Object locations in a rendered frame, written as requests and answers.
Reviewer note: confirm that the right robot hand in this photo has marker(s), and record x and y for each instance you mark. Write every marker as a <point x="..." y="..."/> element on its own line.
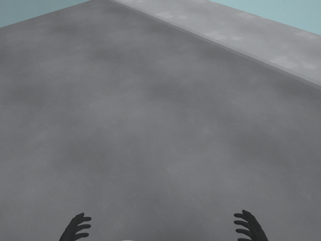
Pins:
<point x="255" y="231"/>

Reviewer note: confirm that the left robot hand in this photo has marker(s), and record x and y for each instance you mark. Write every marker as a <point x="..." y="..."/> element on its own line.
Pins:
<point x="70" y="232"/>

